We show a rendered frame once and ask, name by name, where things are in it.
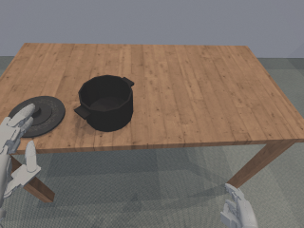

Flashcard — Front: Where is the table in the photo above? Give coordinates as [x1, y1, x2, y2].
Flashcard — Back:
[0, 43, 304, 203]

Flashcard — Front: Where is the right robot hand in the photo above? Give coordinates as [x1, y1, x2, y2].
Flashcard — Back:
[220, 183, 258, 228]

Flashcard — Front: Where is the knob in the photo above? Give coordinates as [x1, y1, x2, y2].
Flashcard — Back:
[31, 104, 42, 117]

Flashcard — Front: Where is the left robot hand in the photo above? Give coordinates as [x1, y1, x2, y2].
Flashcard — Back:
[0, 104, 41, 208]

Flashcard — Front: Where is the lid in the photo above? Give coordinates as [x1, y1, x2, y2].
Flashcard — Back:
[8, 96, 66, 138]

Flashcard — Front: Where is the pot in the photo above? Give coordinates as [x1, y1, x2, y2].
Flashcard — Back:
[74, 74, 135, 132]

